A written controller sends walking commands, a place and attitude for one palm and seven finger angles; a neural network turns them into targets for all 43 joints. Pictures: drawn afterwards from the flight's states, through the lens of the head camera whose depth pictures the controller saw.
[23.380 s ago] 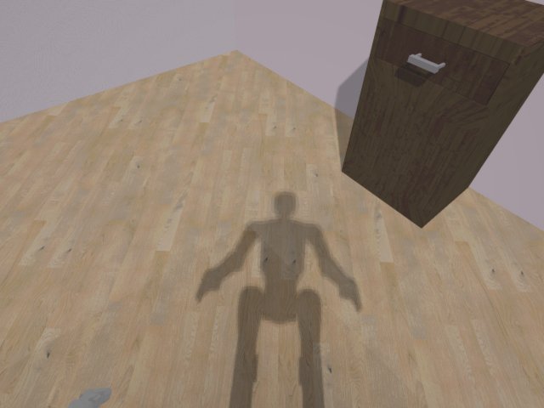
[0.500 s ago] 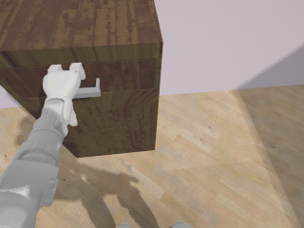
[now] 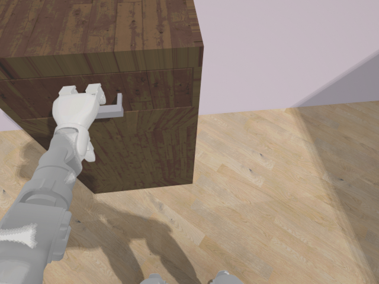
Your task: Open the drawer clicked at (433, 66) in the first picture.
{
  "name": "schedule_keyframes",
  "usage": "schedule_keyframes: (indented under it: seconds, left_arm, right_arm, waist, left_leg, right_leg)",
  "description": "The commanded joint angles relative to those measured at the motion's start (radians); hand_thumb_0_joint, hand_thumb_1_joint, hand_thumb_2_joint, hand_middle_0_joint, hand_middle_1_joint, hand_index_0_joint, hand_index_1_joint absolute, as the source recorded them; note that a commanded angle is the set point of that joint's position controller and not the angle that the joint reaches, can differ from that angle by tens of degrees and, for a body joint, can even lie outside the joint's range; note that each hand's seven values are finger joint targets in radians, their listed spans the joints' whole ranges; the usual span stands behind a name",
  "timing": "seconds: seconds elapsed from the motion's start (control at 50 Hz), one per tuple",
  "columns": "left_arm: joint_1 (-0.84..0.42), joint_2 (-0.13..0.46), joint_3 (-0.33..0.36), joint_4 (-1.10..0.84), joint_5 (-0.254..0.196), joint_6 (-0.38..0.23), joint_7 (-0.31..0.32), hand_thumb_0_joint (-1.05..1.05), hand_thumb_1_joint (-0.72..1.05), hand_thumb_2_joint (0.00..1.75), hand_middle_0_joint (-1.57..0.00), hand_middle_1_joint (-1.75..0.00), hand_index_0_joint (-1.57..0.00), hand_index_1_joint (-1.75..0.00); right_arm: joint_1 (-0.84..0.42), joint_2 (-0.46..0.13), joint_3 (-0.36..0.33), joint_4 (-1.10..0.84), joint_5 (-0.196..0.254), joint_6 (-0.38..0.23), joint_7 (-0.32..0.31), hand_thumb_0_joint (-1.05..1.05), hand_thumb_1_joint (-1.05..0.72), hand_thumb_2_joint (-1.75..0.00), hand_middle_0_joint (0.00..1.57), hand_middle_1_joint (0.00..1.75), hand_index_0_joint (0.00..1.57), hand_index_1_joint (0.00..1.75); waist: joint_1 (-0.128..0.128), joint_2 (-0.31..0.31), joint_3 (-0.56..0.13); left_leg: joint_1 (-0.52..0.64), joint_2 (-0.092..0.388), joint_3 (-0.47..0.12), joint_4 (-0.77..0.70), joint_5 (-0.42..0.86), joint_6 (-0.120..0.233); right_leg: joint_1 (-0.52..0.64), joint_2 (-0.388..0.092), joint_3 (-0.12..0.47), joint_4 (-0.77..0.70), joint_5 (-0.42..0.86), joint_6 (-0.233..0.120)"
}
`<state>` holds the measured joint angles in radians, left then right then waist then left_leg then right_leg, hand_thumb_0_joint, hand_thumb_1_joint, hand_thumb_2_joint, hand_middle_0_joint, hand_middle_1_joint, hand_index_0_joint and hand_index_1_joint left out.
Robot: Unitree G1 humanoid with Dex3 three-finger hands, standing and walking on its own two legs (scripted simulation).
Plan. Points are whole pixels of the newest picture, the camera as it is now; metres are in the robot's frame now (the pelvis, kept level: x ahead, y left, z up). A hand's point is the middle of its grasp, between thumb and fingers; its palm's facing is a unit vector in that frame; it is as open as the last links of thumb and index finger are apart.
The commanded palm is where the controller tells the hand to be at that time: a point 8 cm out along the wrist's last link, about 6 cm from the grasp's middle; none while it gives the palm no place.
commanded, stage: lower the fingers behind the handle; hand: left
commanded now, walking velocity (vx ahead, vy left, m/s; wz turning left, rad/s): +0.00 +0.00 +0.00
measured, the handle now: (100, 105) +0.54 +0.21 +0.00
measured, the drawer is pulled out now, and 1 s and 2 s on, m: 0.00 0.00 0.00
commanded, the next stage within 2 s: lift the fingers back up to retry in 0.86 s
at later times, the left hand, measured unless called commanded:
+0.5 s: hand (88, 123) +0.47 +0.22 +0.01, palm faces -0.03 +0.04 -1.00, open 13.8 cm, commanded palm +0.46 +0.21 +0.03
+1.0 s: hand (88, 122) +0.48 +0.22 +0.01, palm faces -0.04 +0.03 -1.00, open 13.8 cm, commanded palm +0.46 +0.21 +0.04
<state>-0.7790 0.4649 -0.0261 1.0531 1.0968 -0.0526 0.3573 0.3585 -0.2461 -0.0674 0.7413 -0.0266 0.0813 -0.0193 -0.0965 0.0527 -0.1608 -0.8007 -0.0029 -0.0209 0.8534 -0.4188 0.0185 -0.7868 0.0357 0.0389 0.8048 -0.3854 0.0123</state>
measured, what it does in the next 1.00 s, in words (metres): stands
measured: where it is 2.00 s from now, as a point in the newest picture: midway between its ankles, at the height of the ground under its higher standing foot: outside the picture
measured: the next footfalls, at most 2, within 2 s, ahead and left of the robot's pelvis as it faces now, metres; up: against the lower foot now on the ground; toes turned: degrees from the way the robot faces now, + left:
none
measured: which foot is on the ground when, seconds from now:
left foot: down 0.00-1.00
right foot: down 0.00-1.00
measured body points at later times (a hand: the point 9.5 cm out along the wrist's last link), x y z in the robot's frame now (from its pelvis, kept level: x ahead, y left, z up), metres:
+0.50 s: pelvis -0.02 +0.00 -0.02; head +0.09 +0.00 +0.42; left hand +0.47 +0.22 +0.06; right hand +0.00 -0.28 -0.15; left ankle -0.02 +0.11 -0.70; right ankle -0.01 -0.13 -0.70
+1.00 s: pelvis -0.04 +0.00 -0.03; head +0.09 +0.00 +0.41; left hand +0.47 +0.22 +0.06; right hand -0.04 -0.27 -0.15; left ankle -0.02 +0.11 -0.70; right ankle -0.01 -0.13 -0.70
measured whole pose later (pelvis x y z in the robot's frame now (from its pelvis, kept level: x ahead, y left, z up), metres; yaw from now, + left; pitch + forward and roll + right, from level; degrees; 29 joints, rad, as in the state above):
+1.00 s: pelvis -0.04 +0.00 -0.03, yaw +0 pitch +24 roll -2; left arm -0.96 0.53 -0.08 1.15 1.08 0.01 0.33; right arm 0.37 -0.25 -0.03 0.72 -0.01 0.05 -0.04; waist -0.13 0.06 -0.16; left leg -0.99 0.00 -0.03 1.00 -0.43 0.02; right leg -0.98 0.04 0.03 0.95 -0.40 0.01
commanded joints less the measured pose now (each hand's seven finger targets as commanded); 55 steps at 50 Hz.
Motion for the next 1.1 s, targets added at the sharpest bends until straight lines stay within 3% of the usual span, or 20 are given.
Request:
schedule_keyframes:
  seconds: [0.0,0.1,0.16,0.18,0.36,0.38,0.5,0.52,0.54,0.62,0.68,0.72,0.74,0.82,0.84,0.9,0.96,0.98,1.04,1.08]
  left_arm:
    - [-0.426,0.162,0.019,-0.144,0.008,0.008,0.048,0.00,-0.50,0.30,-0.30,-1.20,-0.30,-1.20]
    - [-0.422,0.170,0.025,-0.123,0.002,0.039,0.054,0.00,-0.50,0.30,-0.30,-1.20,-0.30,-1.20]
    - [-0.411,0.130,-0.015,-0.084,-0.001,0.053,0.040,0.00,-0.50,0.30,-0.30,-1.20,-0.30,-1.20]
    - [-0.406,0.162,0.005,-0.072,0.002,0.056,0.038,0.00,-0.50,0.30,-0.30,-1.20,-0.30,-1.20]
    - [-0.400,0.141,-0.027,0.000,0.002,0.049,0.006,0.00,-0.50,0.30,-0.30,-1.20,-0.30,-1.20]
    - [-0.416,0.135,-0.039,0.003,0.004,0.049,0.005,0.00,-0.50,0.30,-0.30,-1.20,-0.30,-1.20]
    - [-0.444,0.143,-0.031,-0.024,-0.006,0.054,-0.006,0.00,-0.50,0.30,-0.30,-1.20,-0.30,-1.20]
    - [-0.426,0.138,-0.034,-0.010,-0.009,0.057,-0.009,0.00,-0.50,0.30,-0.30,-1.20,-0.30,-1.20]
    - [-0.415,0.169,-0.013,-0.001,-0.015,0.062,-0.012,0.00,-0.50,0.30,-0.30,-1.20,-0.30,-1.20]
    - [-0.466,0.177,-0.028,0.009,-0.016,0.067,-0.023,0.00,-0.50,0.30,-0.30,-1.20,-0.30,-1.20]
    - [-0.451,0.211,-0.011,0.029,-0.016,0.068,-0.032,0.00,-0.50,0.30,-0.30,-1.20,-0.30,-1.20]
    - [-0.490,0.170,-0.050,0.023,-0.018,0.060,-0.038,0.00,-0.50,0.30,-0.30,-1.20,-0.30,-1.20]
    - [-0.481,0.193,-0.032,0.036,-0.013,0.060,-0.038,0.00,-0.50,0.30,-0.30,-1.20,-0.30,-1.20]
    - [-0.494,0.192,-0.034,0.029,-0.016,0.055,-0.043,0.00,-0.50,0.30,-0.30,-1.20,-0.30,-1.20]
    - [-0.473,0.210,-0.015,0.027,-0.017,0.054,-0.045,0.00,-0.50,0.30,-0.30,-1.20,-0.30,-1.20]
    - [-0.475,0.211,-0.011,0.007,-0.020,0.049,-0.050,0.00,-0.50,0.30,-0.30,-1.20,-0.30,-1.20]
    - [-0.472,0.213,-0.019,0.019,-0.020,0.057,-0.050,0.00,-0.50,0.30,-0.30,-1.20,-0.30,-1.20]
    - [-0.512,0.223,-0.017,-0.019,-0.021,0.052,-0.047,0.00,-0.50,0.30,-0.30,-1.20,-0.30,-1.20]
    - [-0.525,0.292,0.038,-0.072,-0.020,0.048,-0.039,0.00,-0.50,0.30,-0.30,-1.20,-0.30,-1.20]
    - [-0.534,0.237,0.005,-0.110,-0.025,0.044,-0.036,0.00,-0.50,0.30,-0.30,-1.20,-0.30,-1.20]
  right_arm:
    - [0.134,-0.162,-0.061,-0.043,-0.003,-0.021,-0.009,0.00,-0.90,-0.90,0.20,0.30,0.20,0.30]
    - [0.135,-0.166,-0.058,-0.043,-0.004,-0.019,-0.006,0.00,-0.90,-0.90,0.20,0.30,0.20,0.30]
    - [0.132,-0.161,-0.052,-0.050,0.001,-0.020,-0.008,0.00,-0.90,-0.90,0.20,0.30,0.20,0.30]
    - [0.132,-0.165,-0.050,-0.049,0.002,-0.018,-0.008,0.00,-0.90,-0.90,0.20,0.30,0.20,0.30]
    - [0.135,-0.164,-0.038,-0.062,0.005,-0.028,-0.018,0.00,-0.90,-0.90,0.20,0.30,0.20,0.30]
    - [0.136,-0.163,-0.037,-0.064,0.005,-0.032,-0.019,0.00,-0.90,-0.90,0.20,0.30,0.20,0.30]
    - [0.154,-0.164,-0.040,-0.066,0.001,-0.037,-0.017,0.00,-0.90,-0.90,0.20,0.30,0.20,0.30]
    - [0.156,-0.162,-0.039,-0.068,0.003,-0.038,-0.017,0.00,-0.90,-0.90,0.20,0.30,0.20,0.30]
    - [0.154,-0.167,-0.035,-0.068,0.006,-0.036,-0.018,0.00,-0.90,-0.90,0.20,0.30,0.20,0.30]
    - [0.156,-0.170,-0.029,-0.068,0.011,-0.038,-0.026,0.00,-0.90,-0.90,0.20,0.30,0.20,0.30]
    - [0.156,-0.172,-0.023,-0.071,0.013,-0.038,-0.030,0.00,-0.90,-0.90,0.20,0.30,0.20,0.30]
    - [0.161,-0.168,-0.021,-0.074,0.014,-0.044,-0.032,0.00,-0.90,-0.90,0.20,0.30,0.20,0.30]
    - [0.161,-0.171,-0.022,-0.068,0.016,-0.044,-0.032,0.00,-0.90,-0.90,0.20,0.30,0.20,0.30]
    - [0.169,-0.171,-0.021,-0.073,0.012,-0.049,-0.033,0.00,-0.90,-0.90,0.20,0.30,0.20,0.30]
    - [0.170,-0.172,-0.021,-0.073,0.013,-0.048,-0.032,0.00,-0.90,-0.90,0.20,0.30,0.20,0.30]
    - [0.175,-0.172,-0.022,-0.075,0.011,-0.048,-0.032,0.00,-0.90,-0.90,0.20,0.30,0.20,0.30]
    - [0.171,-0.173,-0.018,-0.078,0.017,-0.047,-0.034,0.00,-0.90,-0.90,0.20,0.30,0.20,0.30]
    - [0.170,-0.173,-0.021,-0.081,0.017,-0.048,-0.035,0.00,-0.90,-0.90,0.20,0.30,0.20,0.30]
    - [0.176,-0.176,-0.022,-0.081,0.015,-0.043,-0.038,0.00,-0.90,-0.90,0.20,0.30,0.20,0.30]
    - [0.174,-0.167,-0.026,-0.084,0.016,-0.044,-0.036,0.00,-0.90,-0.90,0.20,0.30,0.20,0.30]
  waist:
    - [-0.044,0.017,-0.374]
    - [-0.038,0.016,-0.407]
    - [-0.047,0.000,-0.369]
    - [-0.044,-0.008,-0.362]
    - [-0.066,-0.052,-0.305]
    - [-0.072,-0.035,-0.295]
    - [-0.072,-0.016,-0.377]
    - [-0.068,-0.009,-0.372]
    - [-0.064,-0.038,-0.364]
    - [-0.084,-0.040,-0.325]
    - [-0.077,-0.050,-0.318]
    - [-0.092,-0.031,-0.308]
    - [-0.089,-0.032,-0.290]
    - [-0.093,-0.027,-0.324]
    - [-0.080,-0.021,-0.338]
    - [-0.076,-0.029,-0.375]
    - [-0.081,-0.043,-0.328]
    - [-0.085,-0.028,-0.345]
    - [-0.059,0.012,-0.422]
    - [-0.063,0.036,-0.435]
  left_leg:
    - [0.306,-0.003,0.013,-0.038,0.484,0.015]
    - [0.299,-0.006,0.012,-0.030,0.476,0.015]
    - [0.259,-0.011,0.020,-0.032,0.417,0.019]
    - [0.244,-0.011,0.020,-0.032,0.397,0.020]
    - [0.142,-0.014,0.021,-0.003,0.275,0.029]
    - [0.129,-0.014,0.020,-0.001,0.262,0.029]
    - [0.143,-0.012,0.015,0.029,0.286,0.028]
    - [0.141,-0.013,0.018,0.027,0.273,0.028]
    - [0.118,-0.014,0.020,0.028,0.258,0.031]
    - [0.091,-0.013,0.016,0.023,0.211,0.034]
    - [0.064,-0.015,0.017,0.023,0.181,0.035]
    - [0.064,-0.015,0.013,0.020,0.157,0.035]
    - [0.060,-0.012,0.010,0.022,0.146,0.034]
    - [0.065,-0.011,0.011,0.030,0.165,0.037]
    - [0.065,-0.012,0.012,0.031,0.164,0.035]
    - [0.076,-0.011,0.012,0.036,0.192,0.036]
    - [0.051,-0.012,0.014,0.025,0.154,0.036]
    - [0.068,-0.011,0.014,0.020,0.148,0.037]
    - [0.145,-0.009,0.006,0.004,0.216,0.032]
    - [0.204,-0.006,0.006,-0.010,0.250,0.029]
  right_leg:
    - [0.114,0.031,-0.071,-0.059,0.354,-0.047]
    - [0.126,0.031,-0.069,-0.047,0.361,-0.048]
    - [0.118,0.029,-0.067,-0.053,0.337,-0.045]
    - [0.120,0.028,-0.065,-0.051,0.326,-0.046]
    - [0.054,0.024,-0.063,-0.030,0.239,-0.042]
    - [0.040,0.023,-0.062,-0.027,0.227,-0.043]
    - [0.029,0.024,-0.063,0.005,0.238,-0.043]
    - [0.029,0.024,-0.065,0.003,0.226,-0.042]
    - [0.043,0.024,-0.061,0.000,0.225,-0.040]
    - [0.015,0.023,-0.060,-0.007,0.183,-0.037]
    - [0.017,0.022,-0.060,-0.005,0.157,-0.036]
    - [-0.008,0.021,-0.062,-0.009,0.128,-0.035]
    - [-0.027,0.022,-0.063,-0.005,0.114,-0.038]
    - [-0.020,0.022,-0.063,0.002,0.130,-0.036]
    - [-0.014,0.023,-0.064,0.006,0.128,-0.037]
    - [0.006,0.024,-0.063,0.011,0.154,-0.038]
    - [-0.001,0.024,-0.062,-0.002,0.125,-0.034]
    - [0.005,0.023,-0.058,-0.010,0.118,-0.032]
    - [0.052,0.025,-0.061,-0.010,0.163,-0.038]
    - [0.054,0.030,-0.067,-0.029,0.177,-0.038]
